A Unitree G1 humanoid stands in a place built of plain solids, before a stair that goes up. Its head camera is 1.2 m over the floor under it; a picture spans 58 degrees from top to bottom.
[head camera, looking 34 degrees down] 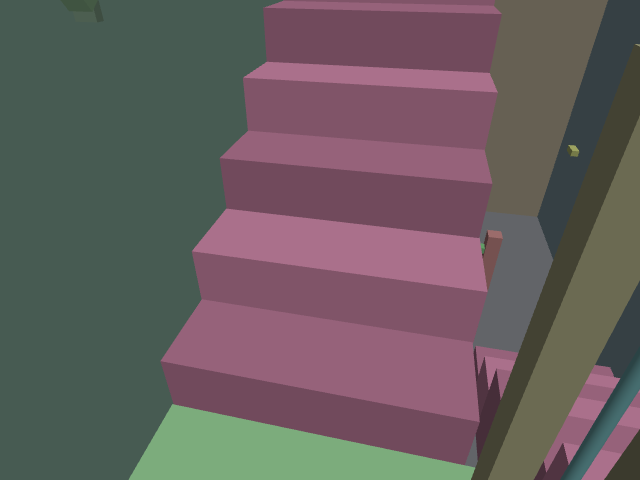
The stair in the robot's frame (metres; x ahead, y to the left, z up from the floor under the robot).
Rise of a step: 0.20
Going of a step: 0.28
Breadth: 0.90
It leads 13 degrees to the right of straight ahead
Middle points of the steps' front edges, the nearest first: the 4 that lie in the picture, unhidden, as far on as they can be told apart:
0.75 0.03 0.20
1.02 -0.03 0.40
1.29 -0.09 0.60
1.56 -0.15 0.80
